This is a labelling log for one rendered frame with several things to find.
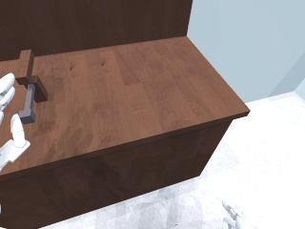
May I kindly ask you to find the robot left hand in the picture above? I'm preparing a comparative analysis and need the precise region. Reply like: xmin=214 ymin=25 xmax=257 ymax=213
xmin=0 ymin=73 xmax=31 ymax=172

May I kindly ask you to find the tap lever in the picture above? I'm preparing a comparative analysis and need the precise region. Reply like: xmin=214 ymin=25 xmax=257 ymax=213
xmin=18 ymin=83 xmax=36 ymax=125

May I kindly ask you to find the counter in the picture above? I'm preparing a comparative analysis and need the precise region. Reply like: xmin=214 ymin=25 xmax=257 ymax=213
xmin=0 ymin=0 xmax=251 ymax=229

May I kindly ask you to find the robot right hand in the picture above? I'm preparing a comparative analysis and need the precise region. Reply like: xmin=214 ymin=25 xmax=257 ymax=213
xmin=222 ymin=200 xmax=254 ymax=229

